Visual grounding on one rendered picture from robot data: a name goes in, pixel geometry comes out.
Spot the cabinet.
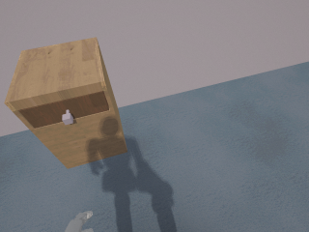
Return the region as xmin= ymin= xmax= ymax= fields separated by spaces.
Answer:
xmin=4 ymin=37 xmax=127 ymax=169

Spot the robot left hand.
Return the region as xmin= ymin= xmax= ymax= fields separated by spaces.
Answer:
xmin=65 ymin=211 xmax=94 ymax=232

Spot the handle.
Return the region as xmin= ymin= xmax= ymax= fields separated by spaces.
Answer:
xmin=62 ymin=109 xmax=73 ymax=125

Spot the drawer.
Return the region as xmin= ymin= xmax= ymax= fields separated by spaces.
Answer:
xmin=18 ymin=91 xmax=109 ymax=129

